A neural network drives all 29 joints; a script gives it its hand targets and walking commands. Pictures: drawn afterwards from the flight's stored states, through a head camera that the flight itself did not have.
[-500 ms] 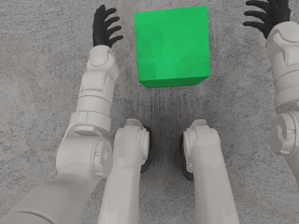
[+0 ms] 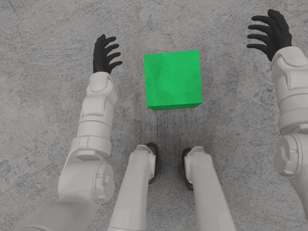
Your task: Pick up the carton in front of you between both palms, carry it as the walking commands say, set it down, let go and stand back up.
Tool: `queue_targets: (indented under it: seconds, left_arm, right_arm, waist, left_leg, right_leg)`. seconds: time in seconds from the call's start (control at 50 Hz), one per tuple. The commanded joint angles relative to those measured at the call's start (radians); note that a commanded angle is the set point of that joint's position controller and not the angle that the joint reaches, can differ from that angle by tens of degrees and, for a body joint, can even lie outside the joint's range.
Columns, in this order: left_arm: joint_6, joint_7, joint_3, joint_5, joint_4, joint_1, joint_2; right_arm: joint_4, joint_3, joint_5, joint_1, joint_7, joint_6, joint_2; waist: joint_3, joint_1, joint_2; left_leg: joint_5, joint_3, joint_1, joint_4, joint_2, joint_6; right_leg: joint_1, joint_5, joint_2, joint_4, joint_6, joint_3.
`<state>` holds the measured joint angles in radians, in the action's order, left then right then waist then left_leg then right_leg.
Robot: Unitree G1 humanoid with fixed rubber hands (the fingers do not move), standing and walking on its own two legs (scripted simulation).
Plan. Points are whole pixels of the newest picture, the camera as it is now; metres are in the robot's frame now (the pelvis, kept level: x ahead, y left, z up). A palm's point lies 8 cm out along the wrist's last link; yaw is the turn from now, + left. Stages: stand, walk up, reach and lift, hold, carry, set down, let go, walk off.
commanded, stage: let go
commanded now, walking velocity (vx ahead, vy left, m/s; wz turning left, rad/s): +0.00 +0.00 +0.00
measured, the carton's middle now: (172, 84) +0.50 -0.01 -0.49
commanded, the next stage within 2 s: stand in 1.30 s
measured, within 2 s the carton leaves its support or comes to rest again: neither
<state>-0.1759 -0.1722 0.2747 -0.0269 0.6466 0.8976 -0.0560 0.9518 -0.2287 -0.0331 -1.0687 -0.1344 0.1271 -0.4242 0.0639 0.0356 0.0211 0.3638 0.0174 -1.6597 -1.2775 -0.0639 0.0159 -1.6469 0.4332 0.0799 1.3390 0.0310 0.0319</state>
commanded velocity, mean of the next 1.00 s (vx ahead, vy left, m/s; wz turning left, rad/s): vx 0.00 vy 0.00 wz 0.00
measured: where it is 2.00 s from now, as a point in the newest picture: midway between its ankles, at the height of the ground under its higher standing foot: (169, 173)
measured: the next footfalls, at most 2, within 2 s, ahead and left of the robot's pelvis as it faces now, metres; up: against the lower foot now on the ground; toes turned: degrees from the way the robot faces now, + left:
none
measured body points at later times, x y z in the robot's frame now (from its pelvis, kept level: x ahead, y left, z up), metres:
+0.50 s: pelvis +0.07 +0.00 +0.12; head +0.26 -0.01 +0.53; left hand +0.39 +0.20 +0.01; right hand +0.39 -0.25 +0.01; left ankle +0.09 +0.12 -0.58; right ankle +0.06 -0.09 -0.58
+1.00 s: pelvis +0.09 +0.02 +0.17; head +0.11 +0.02 +0.61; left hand +0.26 +0.25 +0.09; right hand +0.26 -0.21 +0.09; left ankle +0.09 +0.12 -0.58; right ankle +0.07 -0.09 -0.58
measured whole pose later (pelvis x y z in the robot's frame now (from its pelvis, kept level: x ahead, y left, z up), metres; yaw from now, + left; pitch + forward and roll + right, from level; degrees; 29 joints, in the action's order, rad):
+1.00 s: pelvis +0.09 +0.02 +0.17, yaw -2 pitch -2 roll +0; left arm -0.09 0.07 0.03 0.00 0.43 -0.24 -0.21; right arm 0.44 -0.05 0.02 0.23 -0.07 0.09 -0.19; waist -0.07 0.01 -0.01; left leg 0.23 0.04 -0.17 -0.44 -0.06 -0.04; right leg -0.13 0.28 0.04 0.44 0.01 0.08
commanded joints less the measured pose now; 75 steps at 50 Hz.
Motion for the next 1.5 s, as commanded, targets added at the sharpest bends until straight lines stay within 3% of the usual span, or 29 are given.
queue_targets:
  seconds: [0.0,0.08,0.1,0.14,0.16,0.18,0.26,0.3,0.32,0.34,0.36,0.44,0.46,0.48,0.56,0.6,0.64,0.66,0.68,0.78,0.8,0.82,0.84,0.9,1.06,1.08,1.28,1.36,1.48]
  left_arm:
    - [0.025,0.011,0.032,0.047,-0.063,0.09,-0.075]
    - [0.039,0.036,-0.014,0.073,-0.103,0.009,-0.026]
    - [0.049,0.046,0.022,0.066,-0.121,-0.025,-0.059]
    - [0.069,0.074,-0.052,0.102,-0.163,-0.135,-0.069]
    - [0.076,0.086,-0.07,0.091,-0.198,-0.133,-0.092]
    - [0.082,0.091,-0.057,0.092,-0.158,-0.166,-0.096]
    - [0.098,0.125,-0.081,0.108,-0.143,-0.315,-0.123]
    - [0.112,0.147,-0.122,0.1,-0.165,-0.404,-0.104]
    - [0.114,0.154,-0.115,0.1,-0.166,-0.361,-0.121]
    - [0.122,0.152,-0.069,0.121,-0.201,-0.456,-0.157]
    - [0.126,0.157,-0.109,0.091,-0.136,-0.49,-0.149]
    - [0.162,0.164,-0.185,0.06,-0.203,-0.669,-0.086]
    - [0.163,0.171,-0.171,0.05,-0.15,-0.702,-0.104]
    - [0.173,0.172,-0.148,0.049,-0.208,-0.783,-0.128]
    - [0.199,0.19,-0.178,0.018,-0.237,-0.817,-0.184]
    - [0.202,0.211,-0.181,0.016,-0.239,-0.926,-0.221]
    - [0.2,0.209,-0.212,0.039,-0.267,-0.993,-0.165]
    - [0.206,0.207,-0.147,0.065,-0.291,-1.035,-0.221]
    - [0.204,0.215,-0.21,0.014,-0.294,-1.039,-0.181]
    - [0.194,0.237,-0.188,-0.003,-0.298,-1.107,-0.212]
    - [0.183,0.245,-0.254,-0.009,-0.295,-1.123,-0.228]
    - [0.163,0.245,-0.233,0.019,-0.321,-1.105,-0.22]
    - [0.142,0.248,-0.271,0.003,-0.294,-1.1,-0.21]
    - [0.104,0.236,-0.176,0.064,-0.325,-1.047,-0.296]
    - [0.046,0.24,-0.202,0.073,-0.312,-1.085,-0.24]
    - [0.05,0.246,-0.208,0.02,-0.315,-1.09,-0.245]
    - [-0.042,0.198,-0.209,0.062,-0.437,-1.051,-0.229]
    - [0.118,0.136,-0.187,0.08,-0.185,-1.049,-0.383]
    - [0.173,0.16,-0.196,0.073,-0.085,-1.024,-0.357]
  right_arm:
    - [-0.018,-0.059,0.057,-0.143,0.004,-0.013,-0.11]
    - [-0.06,-0.025,0.058,-0.054,0.017,-0.028,-0.064]
    - [-0.117,-0.042,0.121,-0.038,0.029,-0.028,-0.075]
    - [-0.223,-0.051,0.11,0.058,0.049,-0.046,-0.023]
    - [-0.282,-0.07,0.124,0.125,0.063,-0.055,-0.059]
    - [-0.249,-0.042,0.094,0.11,0.077,-0.056,-0.023]
    - [-0.289,-0.019,0.091,0.286,0.082,-0.07,0.039]
    - [-0.296,0.009,0.06,0.39,0.082,-0.081,0.092]
    - [-0.32,0.001,0.054,0.404,0.082,-0.094,0.077]
    - [-0.348,-0.003,0.064,0.425,0.084,-0.1,0.028]
    - [-0.326,0.014,0.075,0.508,0.079,-0.104,0.092]
    - [-0.413,0.069,-0.01,0.66,0.065,-0.14,0.115]
    - [-0.4,0.011,0.098,0.761,0.072,-0.139,0.083]
    - [-0.428,0.098,0.017,0.819,0.075,-0.143,0.119]
    - [-0.46,0.062,0.036,0.943,0.102,-0.173,0.086]
    - [-0.448,0.115,0.02,1.035,0.101,-0.163,0.152]
    - [-0.497,0.083,0.007,1.079,0.098,-0.171,0.144]
    - [-0.504,0.091,0.0,1.089,0.09,-0.166,0.103]
    - [-0.513,0.106,0.041,1.138,0.09,-0.167,0.097]
    - [-0.544,0.112,0.067,1.21,0.098,-0.139,0.087]
    - [-0.582,0.159,0.038,1.282,0.094,-0.129,0.132]
    - [-0.575,0.187,0.004,1.252,0.082,-0.111,0.186]
    - [-0.612,0.146,0.032,1.251,0.081,-0.101,0.142]
    - [-0.602,0.163,0.027,1.224,0.062,-0.06,0.171]
    - [-0.633,0.143,0.043,1.253,0.05,-0.013,0.112]
    - [-0.657,0.155,0.077,1.244,0.056,-0.014,0.111]
    - [-0.587,0.158,0.028,1.269,0.088,-0.02,0.118]
    - [-0.444,0.137,0.077,1.262,0.148,-0.086,0.026]
    - [-0.394,0.122,0.077,1.218,0.149,-0.121,-0.006]
  waist:
    - [0.85,-0.036,-0.106]
    - [0.861,-0.001,-0.038]
    - [0.901,-0.045,-0.181]
    - [0.949,-0.035,-0.135]
    - [1.001,-0.116,-0.113]
    - [0.9,0.017,-0.08]
    - [0.768,-0.069,-0.104]
    - [0.738,0.003,-0.07]
    - [0.679,-0.053,-0.036]
    - [0.72,0.037,-0.03]
    - [0.691,-0.058,-0.124]
    - [0.618,0.015,-0.034]
    - [0.583,-0.106,-0.133]
    - [0.574,0.022,-0.046]
    - [0.459,-0.073,-0.066]
    - [0.421,-0.007,-0.109]
    - [0.384,-0.028,0.042]
    - [0.38,0.038,0.065]
    - [0.309,-0.038,-0.018]
    - [0.137,0.008,-0.068]
    - [0.076,-0.057,-0.096]
    - [0.06,0.01,0.026]
    - [0.04,-0.076,-0.096]
    - [-0.147,0.014,0.055]
    - [-0.147,-0.018,0.09]
    - [-0.161,-0.035,-0.09]
    - [-0.108,-0.012,0.066]
    - [-0.161,-0.039,-0.121]
    - [-0.025,-0.043,-0.033]
  left_leg:
    - [-0.195,-0.037,0.507,0.172,-0.007,0.047]
    - [-0.208,-0.074,0.571,0.246,-0.012,0.048]
    - [-0.192,-0.069,0.507,0.271,-0.016,0.036]
    - [-0.319,-0.047,0.601,0.299,-0.012,0.025]
    - [-0.301,-0.068,0.617,0.299,-0.013,0.039]
    - [-0.285,-0.057,0.629,0.322,-0.017,0.007]
    - [-0.262,-0.022,0.693,0.411,0.015,-0.003]
    - [-0.307,-0.014,0.827,0.437,0.016,-0.006]
    - [-0.3,-0.009,0.818,0.446,0.023,0.0]
    - [-0.354,0.004,0.903,0.467,0.022,0.007]
    - [-0.341,-0.004,0.865,0.474,0.025,0.004]
    - [-0.502,0.052,1.147,0.554,0.043,-0.008]
    - [-0.43,0.037,1.132,0.564,0.047,-0.004]
    - [-0.472,0.024,1.195,0.579,0.035,-0.001]
    - [-0.544,0.048,1.212,0.627,0.035,-0.007]
    - [-0.52,0.055,1.276,0.68,0.04,-0.009]
    - [-0.696,0.082,1.439,0.706,0.063,0.0]
    - [-0.671,0.064,1.467,0.71,0.061,0.015]
    - [-0.623,0.039,1.475,0.754,0.058,0.016]
    - [-0.488,0.054,1.511,0.857,0.047,0.001]
    - [-0.419,0.043,1.497,0.877,0.046,-0.006]
    - [-0.342,0.03,1.532,0.905,0.042,-0.007]
    - [-0.243,0.02,1.59,0.897,0.04,-0.014]
    - [-0.131,0.002,1.517,0.944,0.04,-0.009]
    - [-0.226,0.017,1.535,0.925,0.052,0.004]
    - [-0.204,0.023,1.594,0.908,0.049,-0.017]
    - [-0.266,0.03,1.633,0.86,0.026,0.003]
    - [-0.026,0.088,1.398,0.799,0.061,0.001]
    - [-0.143,0.123,1.477,0.758,0.087,-0.017]
  right_leg:
    - [0.638,-0.354,-0.036,-0.248,-0.041,0.02]
    - [0.831,-0.383,-0.049,-0.354,-0.02,0.047]
    - [0.955,-0.42,-0.036,-0.363,-0.044,0.05]
    - [1.019,-0.623,-0.047,-0.368,-0.047,0.056]
    - [1.095,-0.688,-0.037,-0.375,-0.036,0.047]
    - [1.058,-0.637,-0.058,-0.414,-0.045,0.065]
    - [1.066,-0.574,-0.073,-0.513,-0.048,0.098]
    - [1.052,-0.538,-0.069,-0.528,-0.051,0.071]
    - [1.019,-0.543,-0.063,-0.552,-0.037,0.069]
    - [1.058,-0.529,-0.067,-0.564,-0.029,0.083]
    - [1.105,-0.636,-0.061,-0.559,-0.042,0.066]
    - [1.071,-0.572,-0.052,-0.623,-0.039,0.031]
    - [1.145,-0.588,-0.053,-0.66,-0.041,0.036]
    - [1.205,-0.602,-0.069,-0.677,-0.039,0.05]
    - [1.283,-0.793,-0.079,-0.704,-0.036,0.079]
    - [1.274,-0.683,-0.062,-0.737,-0.047,0.043]
    - [1.215,-0.628,-0.067,-0.785,-0.028,0.041]
    - [1.268,-0.531,-0.056,-0.814,-0.035,0.045]
    - [1.302,-0.59,-0.04,-0.843,-0.031,0.015]
    - [1.442,-0.49,-0.043,-0.922,-0.037,0.029]
    - [1.449,-0.465,-0.036,-0.938,-0.043,0.015]
    - [1.457,-0.342,-0.046,-0.962,-0.029,0.008]
    - [1.446,-0.296,-0.052,-0.973,-0.033,0.008]
    - [1.442,-0.162,-0.059,-0.995,-0.027,-0.001]
    - [1.557,-0.231,-0.043,-0.963,-0.012,-0.003]
    - [1.488,-0.213,-0.035,-0.97,-0.025,-0.017]
    - [1.494,-0.296,-0.044,-0.925,-0.02,0.009]
    - [1.356,0.069,-0.123,-0.969,-0.017,0.137]
    - [1.385,-0.145,-0.119,-0.943,-0.006,0.119]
